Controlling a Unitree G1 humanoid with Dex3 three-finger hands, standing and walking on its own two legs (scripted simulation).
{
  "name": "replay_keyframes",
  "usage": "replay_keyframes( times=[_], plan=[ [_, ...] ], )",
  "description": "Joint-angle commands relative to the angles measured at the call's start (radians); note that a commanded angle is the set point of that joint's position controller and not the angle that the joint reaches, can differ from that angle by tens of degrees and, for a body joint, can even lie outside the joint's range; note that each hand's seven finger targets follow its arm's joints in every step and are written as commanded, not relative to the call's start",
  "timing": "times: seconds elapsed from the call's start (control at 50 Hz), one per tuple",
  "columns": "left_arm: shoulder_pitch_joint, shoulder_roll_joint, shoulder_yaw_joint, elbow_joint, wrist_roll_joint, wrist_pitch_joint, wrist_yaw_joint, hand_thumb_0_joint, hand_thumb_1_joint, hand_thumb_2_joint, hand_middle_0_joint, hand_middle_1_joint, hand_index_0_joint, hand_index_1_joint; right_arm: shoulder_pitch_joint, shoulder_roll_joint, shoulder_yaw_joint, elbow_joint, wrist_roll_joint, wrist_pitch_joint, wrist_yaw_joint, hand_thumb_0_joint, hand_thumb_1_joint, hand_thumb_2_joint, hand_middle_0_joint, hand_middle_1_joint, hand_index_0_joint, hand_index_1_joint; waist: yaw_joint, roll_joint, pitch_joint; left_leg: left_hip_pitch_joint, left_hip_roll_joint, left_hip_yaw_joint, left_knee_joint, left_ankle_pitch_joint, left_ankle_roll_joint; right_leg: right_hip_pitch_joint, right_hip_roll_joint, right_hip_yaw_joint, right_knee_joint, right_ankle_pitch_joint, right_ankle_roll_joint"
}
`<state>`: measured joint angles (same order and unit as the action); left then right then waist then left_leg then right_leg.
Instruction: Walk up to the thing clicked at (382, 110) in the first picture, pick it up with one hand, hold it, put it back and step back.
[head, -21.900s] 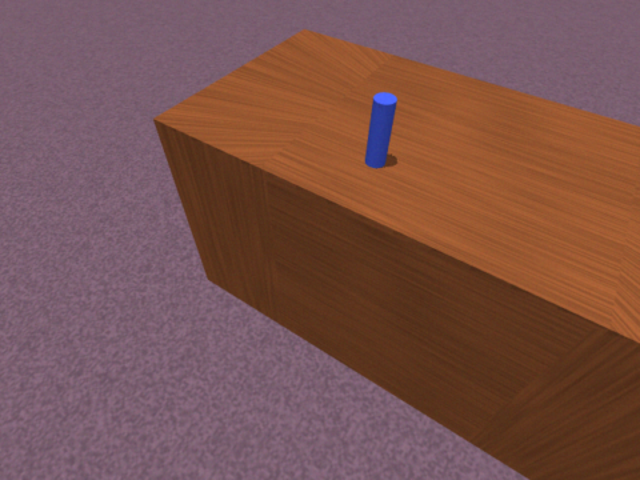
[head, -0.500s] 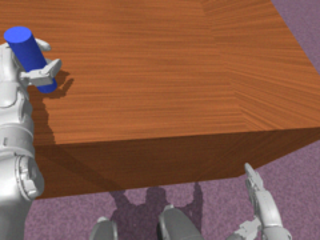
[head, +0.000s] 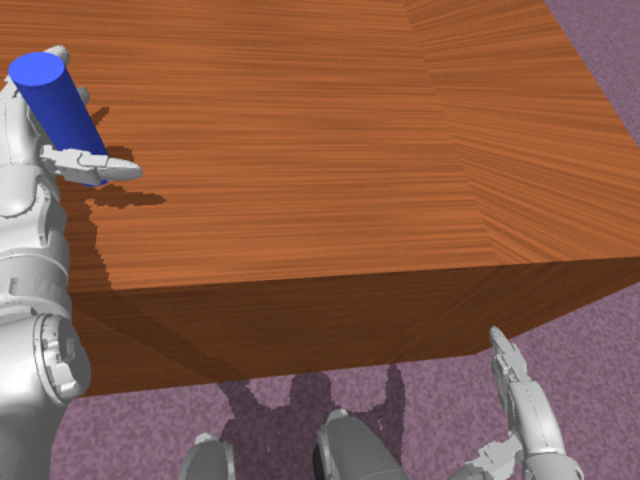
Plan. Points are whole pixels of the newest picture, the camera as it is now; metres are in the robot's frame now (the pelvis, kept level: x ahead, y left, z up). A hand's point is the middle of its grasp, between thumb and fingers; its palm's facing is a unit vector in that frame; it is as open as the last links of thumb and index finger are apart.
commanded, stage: withdraw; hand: left
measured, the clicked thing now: (70, 128) +0.52 +0.20 +0.09
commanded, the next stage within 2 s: rise in 0.28 s
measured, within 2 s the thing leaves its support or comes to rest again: neither
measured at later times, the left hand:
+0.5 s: hand out of the picture +0.52 +0.26 +0.19, palm faces +0.17 -0.97 -0.15, open 17.5 cm
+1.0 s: hand out of the picture +0.37 +0.28 +0.16, palm faces +0.29 -0.89 -0.35, open 17.6 cm
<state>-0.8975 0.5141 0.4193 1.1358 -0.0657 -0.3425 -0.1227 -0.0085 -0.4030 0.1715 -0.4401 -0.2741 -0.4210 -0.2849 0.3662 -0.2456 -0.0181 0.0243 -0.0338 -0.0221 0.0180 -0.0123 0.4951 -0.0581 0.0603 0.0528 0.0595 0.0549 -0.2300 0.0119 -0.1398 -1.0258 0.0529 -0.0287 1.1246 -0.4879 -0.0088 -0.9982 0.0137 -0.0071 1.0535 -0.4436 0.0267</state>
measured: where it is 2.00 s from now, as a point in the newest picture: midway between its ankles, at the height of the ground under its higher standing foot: outside the picture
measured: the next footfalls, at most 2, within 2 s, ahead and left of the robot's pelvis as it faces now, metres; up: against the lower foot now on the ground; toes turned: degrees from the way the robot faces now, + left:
none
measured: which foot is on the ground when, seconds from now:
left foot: down 0.00-1.00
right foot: down 0.00-1.00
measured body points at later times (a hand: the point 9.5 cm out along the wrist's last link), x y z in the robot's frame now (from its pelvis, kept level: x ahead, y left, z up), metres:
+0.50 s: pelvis +0.01 +0.00 +0.03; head +0.09 +0.01 +0.48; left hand +0.50 +0.31 +0.20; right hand +0.16 -0.26 -0.01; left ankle +0.02 +0.12 -0.65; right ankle +0.03 -0.14 -0.65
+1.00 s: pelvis +0.04 +0.01 +0.06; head +0.06 +0.00 +0.51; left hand +0.35 +0.33 +0.18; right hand +0.20 -0.25 -0.01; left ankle +0.02 +0.12 -0.65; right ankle +0.03 -0.14 -0.65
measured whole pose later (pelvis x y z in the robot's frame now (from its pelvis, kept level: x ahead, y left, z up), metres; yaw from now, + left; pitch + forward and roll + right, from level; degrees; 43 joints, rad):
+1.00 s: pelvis +0.04 +0.01 +0.06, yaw +1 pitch +8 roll -1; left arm -0.16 0.43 0.30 0.30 -0.04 0.02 -0.03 -0.02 -0.58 0.08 -0.07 -0.03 -0.04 -0.06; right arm 0.36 -0.26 -0.10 0.33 0.07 0.03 0.00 -0.01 0.52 -0.07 0.06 0.06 0.06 0.06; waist 0.00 0.05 -0.12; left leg -0.51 0.02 0.00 0.77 -0.41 0.00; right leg -0.49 -0.02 0.01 0.72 -0.38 0.04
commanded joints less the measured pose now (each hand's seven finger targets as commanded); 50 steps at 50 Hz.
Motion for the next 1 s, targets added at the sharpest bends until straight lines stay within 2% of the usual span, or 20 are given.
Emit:
replay_keyframes(
  times=[0.0,0.12,0.16,0.22,0.3,0.34,0.38,0.4,0.46,0.54,0.58,0.62,0.68,0.72,0.84,0.86,0.9,0.94,0.96,0.98],
  plan=[
    [-0.476,0.310,0.040,-0.295,-0.009,-0.078,0.001,0.000,-0.523,0.033,-0.115,-0.057,-0.103,-0.067,0.006,-0.164,-0.108,-0.184,0.005,-0.045,-0.017,0.000,0.526,-0.053,0.051,0.050,0.050,0.050,0.020,0.197,-0.579,0.416,-0.018,-0.006,-0.122,0.434,0.010,0.260,0.018,-0.020,-0.095,0.360,-0.050],
    [-0.509,0.369,0.072,-0.342,-0.020,-0.032,-0.009,0.000,-0.506,0.026,-0.073,-0.028,-0.057,-0.041,0.017,-0.132,-0.080,-0.144,0.018,-0.027,-0.025,0.000,0.514,-0.058,0.051,0.050,0.050,0.050,0.046,0.202,-0.551,0.443,-0.025,0.008,-0.165,0.421,0.009,0.333,0.017,-0.014,-0.136,0.367,-0.043],
    [-0.522,0.429,0.090,-0.337,-0.011,-0.005,-0.018,0.000,-0.518,0.014,-0.062,-0.026,-0.054,-0.032,0.015,-0.165,-0.110,-0.113,0.017,-0.024,-0.032,0.000,0.514,-0.057,0.051,0.050,0.050,0.050,0.037,0.230,-0.560,0.481,-0.020,0.008,-0.173,0.438,0.007,0.321,0.017,-0.014,-0.151,0.365,-0.045],
    [-0.518,0.406,0.062,-0.280,-0.017,0.036,-0.057,0.000,-0.533,0.000,-0.063,-0.016,-0.060,-0.017,-0.006,-0.119,-0.054,-0.061,0.030,-0.031,-0.033,0.000,0.514,-0.056,0.051,0.050,0.051,0.050,0.043,0.208,-0.514,0.493,-0.017,0.008,-0.191,0.472,0.009,0.339,0.018,-0.016,-0.174,0.393,-0.043],
    [-0.499,0.326,-0.008,-0.152,-0.024,0.101,-0.108,0.000,-0.527,0.003,-0.060,-0.030,-0.066,-0.024,-0.048,-0.125,-0.044,-0.013,0.041,-0.047,-0.035,0.000,0.532,-0.051,0.051,0.051,0.051,0.051,0.041,0.166,-0.400,0.492,-0.012,0.008,-0.247,0.368,0.010,0.296,0.024,-0.024,-0.223,0.295,-0.048],
    [-0.515,0.391,0.018,-0.152,-0.029,0.117,-0.121,0.000,-0.565,0.000,-0.058,-0.040,-0.076,-0.024,-0.037,-0.159,-0.085,0.033,0.043,-0.048,-0.045,0.000,0.539,-0.046,0.051,0.051,0.051,0.051,0.043,0.165,-0.394,0.476,-0.019,0.018,-0.266,0.294,0.014,0.319,0.020,-0.018,-0.247,0.263,-0.044],
    [-0.521,0.321,-0.013,-0.165,-0.040,0.136,-0.143,0.000,-0.561,0.080,-0.051,-0.036,-0.030,-0.063,-0.056,-0.143,-0.060,0.008,0.046,-0.063,-0.046,0.000,0.611,-0.028,0.050,0.052,0.050,0.052,0.034,0.109,-0.411,0.492,-0.016,0.021,-0.285,0.299,0.018,0.348,0.022,-0.022,-0.259,0.282,-0.042],
    [-0.430,0.430,-0.044,-0.085,0.067,0.168,-0.084,0.000,-0.540,0.071,-0.051,-0.041,-0.046,-0.051,-0.012,-0.188,-0.098,0.009,0.049,-0.041,-0.050,0.000,0.611,-0.034,0.050,0.053,0.050,0.053,0.072,0.117,-0.408,0.547,-0.029,0.030,-0.315,0.326,0.009,0.380,0.017,-0.027,-0.288,0.304,-0.036],
    [-0.525,0.452,-0.031,-0.206,0.065,0.197,-0.036,0.000,-0.555,0.065,-0.056,-0.054,-0.056,-0.058,-0.036,-0.190,-0.100,-0.007,0.062,-0.020,-0.045,0.000,0.611,-0.040,0.050,0.053,0.051,0.053,0.073,0.112,-0.478,0.619,-0.024,0.021,-0.317,0.471,0.005,0.445,0.020,-0.030,-0.288,0.417,-0.034],
    [-0.423,0.539,0.012,-0.162,0.093,0.223,0.017,0.000,-0.561,0.062,-0.059,-0.058,-0.062,-0.060,-0.064,-0.163,-0.077,0.003,0.077,0.000,-0.040,0.000,0.595,-0.044,0.051,0.053,0.051,0.053,0.131,0.056,-0.418,0.539,-0.042,0.040,-0.352,0.452,0.015,0.572,0.005,-0.015,-0.312,0.458,-0.029],
    [-0.427,0.561,0.028,-0.209,0.099,0.225,0.034,0.000,-0.577,0.078,-0.060,-0.041,-0.035,-0.067,-0.068,-0.172,-0.092,-0.028,0.084,0.003,-0.042,0.000,0.569,-0.059,0.050,0.054,0.051,0.054,0.133,0.046,-0.411,0.555,-0.046,0.049,-0.375,0.431,0.014,0.594,0.001,-0.011,-0.333,0.443,-0.028],
    [-0.343,0.504,0.004,-0.189,0.096,0.239,0.042,0.000,-0.575,0.075,-0.060,-0.034,-0.033,-0.062,-0.002,-0.156,-0.090,0.049,0.085,0.010,-0.032,0.000,0.570,-0.058,0.050,0.054,0.051,0.054,0.142,0.101,-0.370,0.585,-0.045,0.052,-0.385,0.461,0.007,0.562,-0.001,-0.015,-0.343,0.439,-0.032],
    [-0.256,0.457,-0.011,-0.303,0.086,0.260,0.052,0.000,-0.574,0.075,-0.060,-0.032,-0.032,-0.061,-0.017,-0.168,-0.115,0.061,0.092,0.004,-0.023,0.000,0.568,-0.059,0.051,0.054,0.051,0.054,0.170,0.118,-0.375,0.640,-0.043,0.053,-0.389,0.519,0.006,0.564,0.000,-0.020,-0.353,0.470,-0.033],
    [-0.194,0.373,-0.048,-0.409,0.076,0.268,0.052,0.000,-0.575,0.071,-0.061,-0.031,-0.034,-0.059,0.003,-0.134,-0.091,0.099,0.093,-0.004,-0.010,0.000,0.561,-0.060,0.051,0.054,0.051,0.054,0.178,0.169,-0.374,0.699,-0.031,0.046,-0.398,0.575,-0.007,0.534,0.006,-0.035,-0.353,0.451,-0.041],
    [0.196,0.236,-0.068,-0.786,0.037,0.288,0.073,0.000,-0.588,0.077,-0.063,-0.037,-0.034,-0.068,-0.006,-0.152,-0.123,0.159,0.093,-0.010,-0.008,0.000,0.546,-0.063,0.051,0.054,0.051,0.054,0.225,0.112,-0.313,0.737,-0.027,0.038,-0.411,0.623,-0.010,0.571,0.004,-0.054,-0.367,0.476,-0.032],
    [0.247,0.188,-0.098,-0.879,0.029,0.288,0.079,0.000,-0.592,0.070,-0.065,-0.040,-0.040,-0.066,-0.037,-0.166,-0.134,0.106,0.097,-0.016,-0.012,0.000,0.534,-0.066,0.051,0.054,0.051,0.054,0.216,0.099,-0.305,0.750,-0.023,0.035,-0.425,0.623,-0.013,0.577,0.006,-0.061,-0.367,0.459,-0.034],
    [0.385,0.234,-0.025,-1.033,0.017,0.293,0.106,0.000,-0.585,0.069,-0.065,-0.042,-0.042,-0.066,-0.037,-0.211,-0.199,0.150,0.101,-0.006,-0.027,0.000,0.525,-0.067,0.051,0.054,0.051,0.054,0.232,0.100,-0.273,0.749,-0.024,0.033,-0.440,0.590,-0.015,0.584,0.007,-0.066,-0.378,0.426,-0.035],
    [0.509,0.220,0.000,-1.197,0.007,0.290,0.126,0.000,-0.585,0.054,-0.065,-0.041,-0.048,-0.059,-0.032,-0.199,-0.193,0.127,0.104,-0.001,-0.036,0.000,0.515,-0.068,0.051,0.054,0.052,0.054,0.240,0.062,-0.252,0.740,-0.029,0.037,-0.453,0.552,-0.014,0.625,0.004,-0.062,-0.379,0.434,-0.032],
    [0.556,0.176,-0.024,-1.298,-0.001,0.286,0.131,0.000,-0.581,0.056,-0.064,-0.042,-0.046,-0.060,0.003,-0.158,-0.172,0.152,0.105,0.008,-0.037,0.000,0.520,-0.067,0.051,0.054,0.052,0.054,0.236,0.081,-0.223,0.724,-0.035,0.044,-0.456,0.533,-0.014,0.627,0.000,-0.057,-0.382,0.434,-0.031],
    [0.609,0.196,0.018,-1.360,-0.008,0.285,0.144,0.000,-0.580,0.054,-0.065,-0.043,-0.048,-0.060,-0.010,-0.184,-0.197,0.133,0.107,0.012,-0.044,0.000,0.509,-0.069,0.051,0.054,0.052,0.054,0.241,0.071,-0.221,0.726,-0.035,0.043,-0.461,0.528,-0.014,0.634,-0.001,-0.056,-0.381,0.432,-0.031]
  ],
)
